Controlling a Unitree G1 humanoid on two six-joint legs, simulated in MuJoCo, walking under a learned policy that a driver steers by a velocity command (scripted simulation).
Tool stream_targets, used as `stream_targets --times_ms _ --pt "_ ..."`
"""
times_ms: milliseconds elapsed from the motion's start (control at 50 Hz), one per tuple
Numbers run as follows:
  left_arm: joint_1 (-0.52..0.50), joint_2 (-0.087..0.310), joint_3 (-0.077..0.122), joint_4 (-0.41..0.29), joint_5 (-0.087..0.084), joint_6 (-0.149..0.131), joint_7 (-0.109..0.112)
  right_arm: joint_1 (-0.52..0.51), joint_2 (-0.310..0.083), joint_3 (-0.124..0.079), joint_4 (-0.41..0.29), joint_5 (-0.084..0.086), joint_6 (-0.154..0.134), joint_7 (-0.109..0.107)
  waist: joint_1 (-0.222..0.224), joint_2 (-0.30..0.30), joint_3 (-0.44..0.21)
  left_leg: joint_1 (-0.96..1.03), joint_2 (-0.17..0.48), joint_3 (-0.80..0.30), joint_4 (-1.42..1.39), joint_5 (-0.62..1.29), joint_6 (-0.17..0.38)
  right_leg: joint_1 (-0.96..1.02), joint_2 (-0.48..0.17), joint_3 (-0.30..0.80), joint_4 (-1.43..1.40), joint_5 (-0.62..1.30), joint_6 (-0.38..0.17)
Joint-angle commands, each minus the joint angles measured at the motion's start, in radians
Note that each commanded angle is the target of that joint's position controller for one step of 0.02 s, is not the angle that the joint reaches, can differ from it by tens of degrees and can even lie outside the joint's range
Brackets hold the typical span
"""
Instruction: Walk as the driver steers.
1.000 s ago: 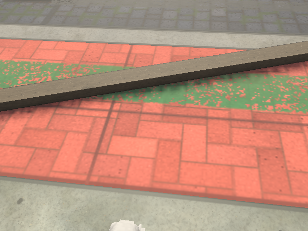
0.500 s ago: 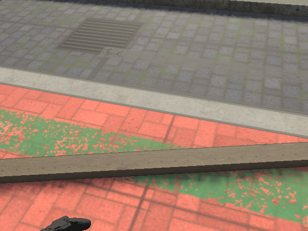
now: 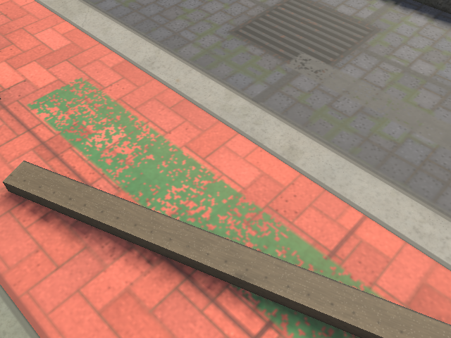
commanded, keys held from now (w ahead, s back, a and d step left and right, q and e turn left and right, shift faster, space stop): w+q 0.14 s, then w+e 0.08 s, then e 0.78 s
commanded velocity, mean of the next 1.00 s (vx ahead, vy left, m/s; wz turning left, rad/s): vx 0.22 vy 0.00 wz -0.16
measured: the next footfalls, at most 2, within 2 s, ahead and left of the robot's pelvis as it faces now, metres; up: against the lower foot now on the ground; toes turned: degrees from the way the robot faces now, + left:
left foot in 0.18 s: +0.26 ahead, +0.13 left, +0.00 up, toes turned +10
right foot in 0.64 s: +0.45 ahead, -0.08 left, +0.00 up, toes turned -3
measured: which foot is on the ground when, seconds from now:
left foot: up 0.00-0.16, down 0.18-0.64, up 0.66-1.00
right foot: down 0.00-0.20, up 0.22-0.62, down 0.64-1.00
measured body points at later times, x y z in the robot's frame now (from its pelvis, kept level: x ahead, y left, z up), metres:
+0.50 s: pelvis +0.25 +0.04 +0.00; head +0.29 +0.05 +0.45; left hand +0.37 +0.31 -0.12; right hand +0.38 -0.21 -0.11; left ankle +0.22 +0.12 -0.74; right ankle +0.40 -0.11 -0.68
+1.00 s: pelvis +0.35 +0.01 -0.01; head +0.38 -0.01 +0.44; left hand +0.56 +0.25 -0.10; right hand +0.45 -0.28 -0.12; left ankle +0.41 +0.17 -0.70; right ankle +0.41 -0.08 -0.74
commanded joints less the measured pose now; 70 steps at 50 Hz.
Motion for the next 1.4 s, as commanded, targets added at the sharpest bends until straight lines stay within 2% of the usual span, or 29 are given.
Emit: stream_targets --times_ms 20,120,160,180,200,220,240,260,280,320,400,480,580,640,660,680,700,740,780,900,1100,1120,1140,1160,1180,1200,1240,1300,1400 --pt "-0.109 0.148 0.034 -0.093 -0.007 -0.019 0.008 -0.099 0.004 0.007 -0.11 0.001 0.001 0.019 -0.025 -0.067 0.074 0.071 0.021 0.012 -0.181 0.065 0.024 -0.026 -0.282 0.089 -0.138 0.322 -0.121" --pt "-0.032 0.206 0.054 -0.077 -0.02 0.023 -0.002 -0.163 -0.028 -0.013 -0.169 -0.001 0.001 0.038 -0.011 -0.114 0.069 0.182 -0.077 0.137 -0.316 -0.131 0.09 0.163 -0.297 0.022 0.041 0.814 -0.093" --pt "-0.032 0.233 0.062 -0.078 -0.031 0.036 0.002 -0.004 -0.078 -0.045 -0.138 -0.006 0.001 0.035 -0.111 -0.145 -0.013 0.443 -0.16 0.17 -0.393 -0.179 0.137 0.131 -0.28 0.001 0.29 1.071 -0.078" --pt "-0.03 0.212 0.051 -0.081 -0.028 0.032 0.001 0.173 -0.135 -0.077 -0.087 -0.008 0.002 0.018 -0.198 -0.119 -0.098 0.757 -0.157 0.106 -0.459 -0.081 0.178 -0.039 -0.244 -0.005 0.501 0.943 -0.051" --pt "-0.019 0.12 0.02 -0.121 0.011 0.013 -0.012 0.297 -0.23 -0.096 -0.051 -0.012 0.005 -0.008 -0.198 0.069 -0.202 1.152 0.103 -0.263 -0.423 0.032 0.265 -0.448 -0.144 0.001 0.863 0.194 -0.008" --pt "0.025 0.087 -0.003 -0.134 -0.016 -0.024 -0.032 0.313 -0.254 -0.086 -0.062 -0.019 -0.005 -0.011 -0.156 0.166 -0.384 1.301 0.327 -0.754 -0.599 -0.085 0.434 -0.674 -0.001 0.204 1.141 -0.339 0.011" --pt "-0.093 0.156 0.025 -0.145 -0.06 -0.041 -0.04 0.299 -0.182 -0.065 -0.055 -0.036 -0.009 -0.009 -0.2 0.035 -0.318 1.211 0.299 -0.622 -0.637 0.019 0.37 -0.745 -0.047 0.31 1.184 -0.265 0.008" --pt "-0.157 0.145 0.021 -0.171 -0.071 -0.04 -0.036 0.208 -0.144 -0.052 -0.057 -0.037 -0.018 -0.009 -0.161 0.02 -0.179 1.028 0.266 -0.414 -0.622 0.205 0.32 -0.739 -0.088 0.298 1.134 -0.183 0.007" --pt "-0.166 0.124 0.02 -0.163 -0.049 -0.032 -0.024 0.125 -0.106 -0.04 -0.059 -0.03 -0.028 -0.005 -0.105 -0.051 -0.116 0.872 0.21 -0.288 -0.627 0.3 0.27 -0.684 -0.127 0.3 1.051 -0.133 0.015" --pt "-0.11 0.113 0.031 -0.14 -0.034 0.005 -0.018 0.046 -0.054 -0.026 -0.054 -0.034 -0.044 -0.004 -0.036 0.005 -0.062 0.679 0.159 -0.139 -0.685 0.347 0.225 -0.559 -0.142 0.317 0.963 -0.085 0.029" --pt "-0.112 0.05 0.024 -0.15 -0.021 0.036 -0.01 0.019 -0.078 -0.032 -0.019 -0.057 -0.065 -0.023 -0.004 0.017 -0.03 0.568 0.139 0.024 -0.736 0.49 0.211 -0.532 -0.107 0.314 0.796 0.056 0.066" --pt "-0.199 0.023 0.012 -0.184 -0.011 0.036 -0.032 0.02 -0.099 -0.036 0.005 -0.044 -0.045 -0.055 -0.048 0.053 -0.043 0.61 0.107 0.138 -0.713 0.438 0.176 -0.463 -0.084 0.248 0.527 0.282 0.064" --pt "-0.258 0.071 0.031 -0.257 -0.005 0.058 -0.066 0.022 -0.124 -0.049 0.03 -0.016 -0.007 -0.074 -0.062 0.069 -0.032 0.733 0.191 0.107 -0.59 0.374 0.14 -0.476 -0.068 0.233 0.406 0.143 0.015" --pt "-0.104 0.126 0.067 -0.228 0.004 0.054 -0.066 0.035 -0.108 -0.05 0.037 -0.002 0.002 -0.08 0.005 -0.023 -0.081 0.686 0.093 0.17 -0.265 0.367 0.041 -0.221 0.021 0.189 0.184 0.339 -0.06" --pt "-0.047 0.234 0.094 -0.241 0.013 0.052 -0.042 0.032 -0.081 -0.04 0.009 -0.036 -0.004 -0.076 0.014 -0.227 -0.113 0.463 -0.01 0.207 0.055 0.004 -0.046 -0.043 -0.158 0.462 0.172 0.894 -0.144" --pt "-0.039 0.278 0.09 -0.261 0.035 0.043 -0.042 0.118 -0.019 -0.018 -0.014 -0.058 -0.007 -0.063 -0.053 -0.361 -0.252 0.199 -0.177 0.059 0.346 -0.684 -0.096 0.173 -0.387 0.833 0.161 1.133 -0.372" --pt "-0.07 0.219 0.078 -0.295 0.027 0.048 -0.052 0.101 -0.075 -0.026 0.006 -0.034 0.001 -0.052 -0.008 -0.212 -0.352 0.179 -0.131 -0.09 0.44 -0.648 -0.085 0.173 -0.363 0.82 0.126 0.852 -0.382" --pt "-0.197 0.151 0.063 -0.326 -0.008 0.067 -0.042 0.018 -0.088 -0.036 0.005 -0.025 0.023 -0.064 -0.04 -0.066 -0.178 0.116 -0.076 -0.072 0.385 -0.499 -0.071 -0.021 -0.261 0.663 0.085 0.426 -0.274" --pt "-0.252 0.118 0.05 -0.346 -0.013 0.087 -0.027 -0.011 -0.093 -0.047 -0.016 -0.036 0.043 -0.077 -0.078 -0.118 -0.1 0.207 -0.069 -0.054 0.284 -0.405 -0.077 -0.22 -0.182 0.594 0.043 0.263 -0.219" --pt "-0.226 0.154 0.069 -0.383 -0.003 0.105 0.008 -0.015 -0.043 -0.03 -0.019 -0.034 0.04 -0.087 -0.06 -0.164 -0.147 0.235 -0.1 -0.064 0.024 -0.341 -0.112 -0.18 -0.14 0.618 0.055 0.18 -0.198" --pt "-0.258 0.148 0.069 -0.431 -0.019 0.148 -0.002 0.056 -0.07 -0.037 0.003 -0.013 0.001 -0.048 -0.069 -0.214 -0.091 0.495 -0.138 -0.034 -0.449 -0.298 -0.062 -0.212 -0.091 0.764 0.098 0.084 -0.168" --pt "-0.25 0.136 0.067 -0.433 -0.028 0.151 0.0 0.096 -0.091 -0.047 0.018 -0.018 0.0 -0.045 -0.084 -0.187 -0.087 0.603 -0.101 -0.045 -0.555 -0.221 -0.044 -0.273 -0.048 0.735 0.137 0.024 -0.132" --pt "-0.219 0.09 0.059 -0.435 -0.025 0.153 0.0 0.126 -0.161 -0.067 0.02 -0.04 0.005 -0.048 -0.068 -0.004 -0.089 0.713 0.099 -0.218 -0.619 -0.171 0.025 -0.416 0.05 0.608 0.358 -0.197 -0.07" --pt "-0.23 0.115 0.071 -0.472 -0.034 0.138 -0.003 0.097 -0.234 -0.079 0.007 -0.077 0.011 -0.046 -0.044 0.319 -0.04 0.664 0.31 -0.491 -0.685 0.077 0.198 -0.609 0.203 0.374 0.645 -0.384 -0.003" --pt "-0.22 0.189 0.095 -0.451 -0.01 0.125 -0.009 0.019 -0.169 -0.065 -0.046 -0.091 0.006 -0.051 -0.041 0.217 -0.039 0.601 0.35 -0.498 -0.673 0.112 0.256 -0.614 0.123 0.414 0.91 -0.36 0.034" --pt "-0.199 0.206 0.103 -0.419 -0.019 0.13 -0.014 -0.052 -0.113 -0.049 -0.071 -0.076 0.008 -0.058 -0.016 0.117 -0.027 0.573 0.273 -0.358 -0.652 0.085 0.205 -0.593 0.106 0.401 0.991 -0.277 0.045" --pt "-0.162 0.157 0.089 -0.382 -0.016 0.154 -0.01 -0.091 -0.076 -0.033 -0.088 -0.04 0.013 -0.066 -0.016 0.063 0.001 0.588 0.165 -0.2 -0.623 0.043 0.142 -0.616 0.091 0.367 1.118 -0.156 0.081" --pt "-0.251 0.108 0.064 -0.421 -0.034 0.153 -0.015 -0.007 -0.086 -0.028 -0.082 -0.046 0.027 -0.083 -0.072 0.091 0.021 0.669 0.126 -0.103 -0.635 0.03 0.159 -0.667 0.064 0.31 1.021 -0.064 0.111" --pt "-0.31 0.075 0.039 -0.46 -0.021 0.146 -0.027 0.057 -0.161 -0.056 -0.078 -0.047 0.037 -0.085 -0.116 0.14 -0.045 0.789 0.203 -0.076 -0.612 0.155 0.193 -0.59 -0.014 0.262 0.738 -0.14 0.135"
